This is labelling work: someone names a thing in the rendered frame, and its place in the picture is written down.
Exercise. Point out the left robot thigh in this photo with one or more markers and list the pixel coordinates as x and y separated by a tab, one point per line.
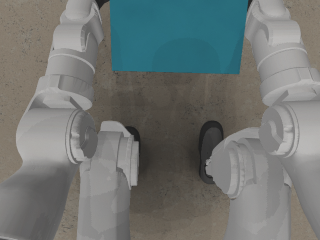
104	199

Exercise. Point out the robot right forearm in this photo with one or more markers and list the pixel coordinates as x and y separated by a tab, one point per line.
280	55

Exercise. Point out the left robot foot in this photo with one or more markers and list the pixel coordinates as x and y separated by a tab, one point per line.
133	131

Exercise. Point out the left robot upper arm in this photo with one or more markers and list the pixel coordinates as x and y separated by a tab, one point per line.
52	142

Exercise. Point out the robot left forearm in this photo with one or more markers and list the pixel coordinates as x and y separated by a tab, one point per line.
68	79

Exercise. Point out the left robot hand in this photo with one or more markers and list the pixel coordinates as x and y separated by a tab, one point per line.
101	2

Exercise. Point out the carton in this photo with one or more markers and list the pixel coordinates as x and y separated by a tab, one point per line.
177	36

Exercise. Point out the right robot upper arm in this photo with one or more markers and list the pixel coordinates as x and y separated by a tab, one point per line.
291	131

